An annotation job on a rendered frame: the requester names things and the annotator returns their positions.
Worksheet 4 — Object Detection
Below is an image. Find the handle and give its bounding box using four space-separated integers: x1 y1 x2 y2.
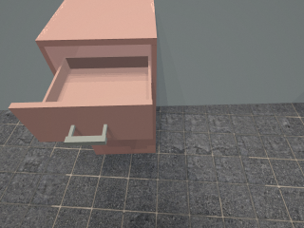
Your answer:
64 124 107 146

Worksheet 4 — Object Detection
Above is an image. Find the cabinet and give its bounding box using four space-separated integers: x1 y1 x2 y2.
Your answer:
35 0 157 155

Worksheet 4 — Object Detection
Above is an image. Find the drawer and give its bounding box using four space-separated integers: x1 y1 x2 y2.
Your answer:
9 55 153 143

